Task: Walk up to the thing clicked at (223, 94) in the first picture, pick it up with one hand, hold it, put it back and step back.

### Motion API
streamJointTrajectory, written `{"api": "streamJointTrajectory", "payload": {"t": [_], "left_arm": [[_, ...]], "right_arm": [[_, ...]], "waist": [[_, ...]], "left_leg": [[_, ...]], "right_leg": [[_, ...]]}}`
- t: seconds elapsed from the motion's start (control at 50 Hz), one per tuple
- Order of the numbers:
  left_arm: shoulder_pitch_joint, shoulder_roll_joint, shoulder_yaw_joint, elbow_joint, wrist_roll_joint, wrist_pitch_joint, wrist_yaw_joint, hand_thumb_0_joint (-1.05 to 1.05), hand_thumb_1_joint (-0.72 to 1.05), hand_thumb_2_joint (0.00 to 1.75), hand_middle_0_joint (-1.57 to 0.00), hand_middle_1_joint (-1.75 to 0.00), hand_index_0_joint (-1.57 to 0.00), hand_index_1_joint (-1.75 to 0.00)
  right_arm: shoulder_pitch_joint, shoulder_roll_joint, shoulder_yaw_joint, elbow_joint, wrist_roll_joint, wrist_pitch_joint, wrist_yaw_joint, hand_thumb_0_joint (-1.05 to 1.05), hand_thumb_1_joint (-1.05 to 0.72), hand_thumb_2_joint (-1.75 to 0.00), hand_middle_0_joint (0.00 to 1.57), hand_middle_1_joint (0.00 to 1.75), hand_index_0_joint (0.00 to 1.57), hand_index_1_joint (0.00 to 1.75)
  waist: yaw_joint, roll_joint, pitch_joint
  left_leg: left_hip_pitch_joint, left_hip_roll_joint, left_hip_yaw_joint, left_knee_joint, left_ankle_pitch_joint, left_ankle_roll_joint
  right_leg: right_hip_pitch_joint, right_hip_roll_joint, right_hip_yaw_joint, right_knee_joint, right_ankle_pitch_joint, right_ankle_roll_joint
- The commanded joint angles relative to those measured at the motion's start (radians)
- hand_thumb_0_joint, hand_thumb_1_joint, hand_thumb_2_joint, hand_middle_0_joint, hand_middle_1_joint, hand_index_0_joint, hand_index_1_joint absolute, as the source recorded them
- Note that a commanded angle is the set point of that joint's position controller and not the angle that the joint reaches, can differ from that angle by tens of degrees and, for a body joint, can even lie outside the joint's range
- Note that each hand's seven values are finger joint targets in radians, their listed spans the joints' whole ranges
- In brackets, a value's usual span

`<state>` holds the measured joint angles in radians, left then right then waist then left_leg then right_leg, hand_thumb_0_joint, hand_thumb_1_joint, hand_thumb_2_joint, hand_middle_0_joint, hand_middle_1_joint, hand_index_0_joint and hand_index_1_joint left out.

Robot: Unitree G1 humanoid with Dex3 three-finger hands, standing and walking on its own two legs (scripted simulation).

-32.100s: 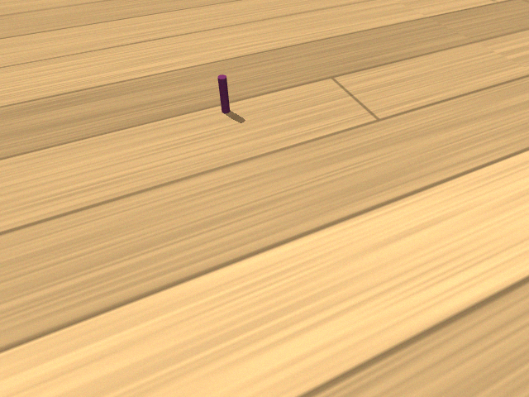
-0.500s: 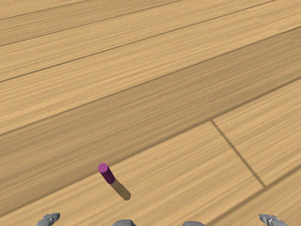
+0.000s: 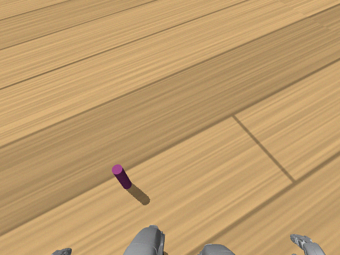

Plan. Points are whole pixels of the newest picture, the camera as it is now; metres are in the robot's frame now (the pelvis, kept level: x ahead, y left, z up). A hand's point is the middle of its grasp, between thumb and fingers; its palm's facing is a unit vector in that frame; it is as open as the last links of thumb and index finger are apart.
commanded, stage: step back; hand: left
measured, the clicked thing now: (122, 177) +0.52 +0.31 -0.64
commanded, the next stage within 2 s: none
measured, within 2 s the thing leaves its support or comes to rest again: neither
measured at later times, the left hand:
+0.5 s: hand out of the picture -0.04 +0.29 -0.15, palm faces +0.03 -0.93 -0.36, open 7.4 cm
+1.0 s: hand out of the picture -0.18 +0.26 -0.14, palm faces +0.05 -0.91 -0.40, open 7.4 cm
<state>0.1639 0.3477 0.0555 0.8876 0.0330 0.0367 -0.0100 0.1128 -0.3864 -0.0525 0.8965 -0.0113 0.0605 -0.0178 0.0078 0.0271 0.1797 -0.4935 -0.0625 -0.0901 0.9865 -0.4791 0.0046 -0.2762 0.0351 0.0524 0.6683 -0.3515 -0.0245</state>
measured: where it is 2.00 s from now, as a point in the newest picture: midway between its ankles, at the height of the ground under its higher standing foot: outside the picture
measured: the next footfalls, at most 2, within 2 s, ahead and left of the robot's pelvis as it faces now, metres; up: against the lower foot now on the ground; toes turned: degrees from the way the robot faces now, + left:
left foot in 0.24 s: -0.05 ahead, +0.12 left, +0.00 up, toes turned +2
right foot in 0.64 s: -0.18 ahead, -0.14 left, +0.00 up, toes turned +2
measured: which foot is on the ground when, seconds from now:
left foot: up 0.00-0.22, down 0.24-0.68, up 0.70-0.96, down 0.98-1.00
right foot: down 0.00-0.26, up 0.28-0.62, down 0.64-1.00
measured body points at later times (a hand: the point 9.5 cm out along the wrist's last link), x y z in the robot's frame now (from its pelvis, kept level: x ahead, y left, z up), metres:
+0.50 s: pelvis -0.14 +0.01 +0.01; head -0.07 +0.04 +0.45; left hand -0.04 +0.33 -0.12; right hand -0.01 -0.29 -0.09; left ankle -0.09 +0.12 -0.72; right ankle -0.17 -0.15 -0.64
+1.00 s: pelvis -0.31 -0.02 -0.01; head -0.25 -0.01 +0.44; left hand -0.19 +0.31 -0.11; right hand -0.22 -0.34 -0.12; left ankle -0.33 +0.09 -0.73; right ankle -0.22 -0.14 -0.72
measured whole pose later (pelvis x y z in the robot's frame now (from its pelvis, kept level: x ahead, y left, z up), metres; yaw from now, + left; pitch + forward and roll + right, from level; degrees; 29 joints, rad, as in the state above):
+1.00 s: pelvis -0.31 -0.02 -0.01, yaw +5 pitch -2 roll +2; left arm 0.09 0.40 0.06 0.76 0.03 0.06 0.01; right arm 0.22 -0.38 -0.06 0.90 -0.03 0.04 -0.02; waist 0.00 -0.04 0.18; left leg -0.24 -0.07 -0.02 0.65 -0.36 0.01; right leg -0.41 -0.07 -0.01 0.72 -0.27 0.00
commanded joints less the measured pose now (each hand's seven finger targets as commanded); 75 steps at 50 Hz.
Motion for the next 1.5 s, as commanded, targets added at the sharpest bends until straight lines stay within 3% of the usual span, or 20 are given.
{"api": "streamJointTrajectory", "payload": {"t": [0.0,0.12,0.18,0.26,0.32,0.56,0.62,0.66,0.68,0.74,0.86,0.94,1.0,1.06,1.28,1.32,1.34,1.36,1.4,1.48], "left_arm": [[-0.14,0.267,0.088,-0.146,-0.003,-0.031,0.036,0.0,0.9,0.9,-0.2,-0.3,-0.2,-0.3],[-0.002,0.245,0.082,-0.16,0.0,-0.015,0.045,0.0,0.9,0.9,-0.2,-0.3,-0.2,-0.3],[-0.038,0.266,0.075,-0.179,-0.017,-0.001,0.035,0.0,0.9,0.9,-0.2,-0.3,-0.2,-0.3],[-0.127,0.229,0.078,-0.195,-0.013,0.009,0.053,0.0,0.9,0.9,-0.2,-0.3,-0.2,-0.3],[-0.027,0.214,0.073,-0.145,-0.034,0.01,0.049,0.0,0.9,0.9,-0.2,-0.3,-0.2,-0.3],[0.085,0.203,0.076,-0.111,-0.014,-0.007,0.022,0.0,0.9,0.9,-0.2,-0.3,-0.2,-0.3],[0.175,0.229,0.09,-0.067,0.007,-0.019,0.018,0.0,0.9,0.9,-0.2,-0.3,-0.2,-0.3],[0.072,0.41,0.13,-0.125,0.013,-0.017,0.016,0.0,0.9,0.9,-0.2,-0.3,-0.2,-0.3],[0.0,0.391,0.122,-0.156,0.01,-0.024,0.022,0.0,0.9,0.9,-0.2,-0.3,-0.2,-0.3],[-0.131,0.272,0.096,-0.179,0.012,-0.025,0.035,0.0,0.9,0.9,-0.2,-0.3,-0.2,-0.3],[-0.005,0.263,0.087,-0.175,0.016,-0.009,0.046,0.0,0.9,0.9,-0.2,-0.3,-0.2,-0.3],[-0.028,0.254,0.064,-0.192,-0.01,0.013,0.036,0.0,0.9,0.9,-0.2,-0.3,-0.2,-0.3],[-0.12,0.243,0.077,-0.209,-0.009,0.012,0.05,0.0,0.9,0.9,-0.2,-0.3,-0.2,-0.3],[-0.034,0.226,0.073,-0.148,-0.031,0.02,0.044,0.0,0.9,0.9,-0.2,-0.3,-0.2,-0.3],[0.121,0.201,0.065,-0.063,-0.005,-0.012,0.022,0.0,0.9,0.9,-0.2,-0.3,-0.2,-0.3],[0.135,0.328,0.103,-0.067,0.015,-0.021,0.021,0.0,0.9,0.9,-0.2,-0.3,-0.2,-0.3],[0.049,0.437,0.122,-0.103,0.02,-0.018,0.024,0.0,0.9,0.9,-0.2,-0.3,-0.2,-0.3],[-0.001,0.408,0.116,-0.123,0.009,-0.027,0.028,0.0,0.9,0.9,-0.2,-0.3,-0.2,-0.3],[-0.114,0.298,0.081,-0.133,0.011,-0.034,0.037,0.0,0.9,0.9,-0.2,-0.3,-0.2,-0.3],[-0.036,0.287,0.091,-0.116,0.024,-0.044,0.032,0.0,0.9,0.9,-0.2,-0.3,-0.2,-0.3]], "right_arm": [[0.099,-0.201,-0.045,-0.043,0.021,-0.032,-0.018,0.0,-0.9,-0.9,0.2,0.3,0.2,0.3],[0.067,-0.175,-0.032,-0.081,0.004,-0.044,-0.017,0.0,-0.9,-0.9,0.2,0.3,0.2,0.3],[0.154,-0.159,-0.042,-0.049,-0.009,-0.055,-0.008,0.0,-0.9,-0.9,0.2,0.3,0.2,0.3],[0.097,-0.346,-0.094,-0.085,-0.032,-0.063,0.001,0.0,-0.9,-0.9,0.2,0.3,0.2,0.3],[-0.005,-0.238,-0.057,-0.098,-0.026,-0.068,-0.015,0.0,-0.9,-0.9,0.2,0.3,0.2,0.3],[0.008,-0.258,-0.076,-0.152,-0.022,-0.046,-0.01,0.0,-0.9,-0.9,0.2,0.3,0.2,0.3],[-0.006,-0.24,-0.067,-0.156,-0.008,-0.027,-0.003,0.0,-0.9,-0.9,0.2,0.3,0.2,0.3],[-0.056,-0.174,-0.058,-0.179,0.003,-0.025,-0.019,0.0,-0.9,-0.9,0.2,0.3,0.2,0.3],[-0.044,-0.211,-0.067,-0.164,-0.001,-0.019,-0.022,0.0,-0.9,-0.9,0.2,0.3,0.2,0.3],[0.077,-0.198,-0.056,-0.106,0.015,-0.031,-0.016,0.0,-0.9,-0.9,0.2,0.3,0.2,0.3],[0.062,-0.171,-0.043,-0.122,-0.006,-0.042,-0.015,0.0,-0.9,-0.9,0.2,0.3,0.2,0.3],[0.183,-0.182,-0.059,-0.065,-0.014,-0.057,-0.012,0.0,-0.9,-0.9,0.2,0.3,0.2,0.3],[0.097,-0.373,-0.099,-0.114,-0.032,-0.059,-0.002,0.0,-0.9,-0.9,0.2,0.3,0.2,0.3],[0.007,-0.266,-0.061,-0.112,-0.028,-0.066,-0.022,0.0,-0.9,-0.9,0.2,0.3,0.2,0.3],[0.003,-0.267,-0.062,-0.137,-0.015,-0.018,-0.005,0.0,-0.9,-0.9,0.2,0.3,0.2,0.3],[0.009,-0.165,-0.033,-0.163,-0.005,-0.02,-0.002,0.0,-0.9,-0.9,0.2,0.3,0.2,0.3],[-0.047,-0.177,-0.046,-0.171,-0.008,-0.019,-0.024,0.0,-0.9,-0.9,0.2,0.3,0.2,0.3],[-0.04,-0.214,-0.061,-0.158,-0.006,-0.015,-0.027,0.0,-0.9,-0.9,0.2,0.3,0.2,0.3],[0.038,-0.205,-0.052,-0.104,0.004,-0.019,-0.019,0.0,-0.9,-0.9,0.2,0.3,0.2,0.3],[0.075,-0.206,-0.048,-0.078,-0.01,-0.034,-0.003,0.0,-0.9,-0.9,0.2,0.3,0.2,0.3]], "waist": [[-0.044,-0.171,-0.157],[0.036,-0.211,-0.23],[-0.016,-0.195,-0.248],[-0.072,0.171,-0.196],[0.019,0.068,-0.175],[-0.017,0.184,-0.271],[0.028,0.1,-0.278],[0.065,-0.325,-0.162],[0.035,-0.27,-0.099],[-0.044,-0.15,-0.112],[0.046,-0.223,-0.185],[-0.006,-0.14,-0.247],[-0.061,0.194,-0.201],[0.024,0.065,-0.184],[0.03,0.171,-0.312],[0.03,-0.169,-0.232],[0.083,-0.325,-0.186],[0.047,-0.233,-0.131],[-0.028,-0.085,-0.119],[0.03,-0.173,-0.153]], "left_leg": [[0.034,-0.067,-0.067,0.237,0.005,-0.016],[0.048,0.023,0.02,-0.21,-0.042,-0.018],[0.233,0.02,0.1,-0.533,0.218,0.004],[0.22,0.448,-0.44,-0.639,0.661,0.272],[0.301,0.303,-0.172,-0.553,0.773,0.189],[0.364,0.322,-0.135,-0.499,0.572,0.209],[0.143,0.236,-0.082,-0.418,0.339,0.096],[-0.021,-0.042,-0.002,0.012,-0.14,-0.012],[0.023,-0.011,-0.091,0.179,-0.119,-0.021],[0.044,-0.069,-0.067,0.248,0.029,-0.019],[0.03,0.003,0.031,-0.153,-0.054,-0.022],[0.282,0.05,0.054,-0.588,0.308,0.019],[0.175,0.489,-0.495,-0.655,0.61,0.326],[0.213,0.337,-0.19,-0.552,0.735,0.233],[0.288,0.273,-0.089,-0.422,0.523,0.156],[-0.088,0.054,0.005,-0.191,0.053,0.029],[-0.054,-0.022,-0.026,0.05,-0.148,-0.007],[-0.02,0.011,-0.126,0.181,-0.119,-0.016],[0.001,-0.045,-0.108,0.231,0.017,-0.008],[-0.047,-0.012,-0.016,0.074,0.034,-0.036]], "right_leg": [[-0.014,-0.253,0.194,-0.246,0.473,-0.187],[0.252,-0.277,0.186,-0.132,0.614,-0.19],[0.171,-0.233,0.135,-0.043,0.562,-0.133],[-0.151,0.062,0.132,0.447,-0.308,0.005],[-0.238,0.08,0.173,0.598,-0.176,0.0],[-0.028,-0.02,0.001,0.027,-0.108,0.033],[0.187,-0.049,0.029,-0.237,0.089,-0.022],[-0.077,-0.435,0.505,-0.391,0.062,-0.257],[-0.208,-0.461,0.525,-0.415,0.067,-0.282],[-0.124,-0.261,0.168,-0.26,0.332,-0.171],[0.182,-0.288,0.166,-0.162,0.489,-0.179],[0.095,-0.221,0.105,0.0,0.427,-0.088],[-0.148,0.015,0.073,0.46,-0.32,0.018],[-0.194,0.056,0.141,0.645,-0.191,0.0],[0.106,-0.002,-0.074,-0.242,0.053,0.0],[0.183,-0.249,0.333,-0.289,0.043,-0.088],[-0.073,-0.467,0.545,-0.378,0.074,-0.278],[-0.182,-0.479,0.528,-0.382,0.083,-0.289],[-0.135,-0.296,0.219,-0.26,0.245,-0.182],[0.052,-0.246,0.202,-0.282,-0.159,-0.152]]}}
